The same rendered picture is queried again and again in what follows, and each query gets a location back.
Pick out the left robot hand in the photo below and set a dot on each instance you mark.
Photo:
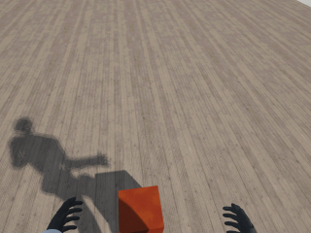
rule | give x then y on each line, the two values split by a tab
62	216

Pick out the right robot hand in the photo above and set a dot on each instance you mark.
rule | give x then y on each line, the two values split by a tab
244	224

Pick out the carton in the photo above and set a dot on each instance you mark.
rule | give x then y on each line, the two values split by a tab
140	210

